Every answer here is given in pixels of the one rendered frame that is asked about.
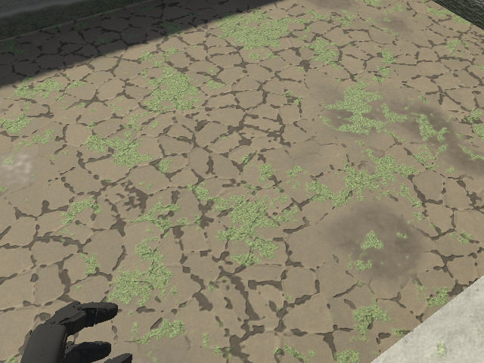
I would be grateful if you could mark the robot left hand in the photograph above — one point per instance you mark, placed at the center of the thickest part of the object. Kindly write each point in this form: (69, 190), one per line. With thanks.
(48, 342)

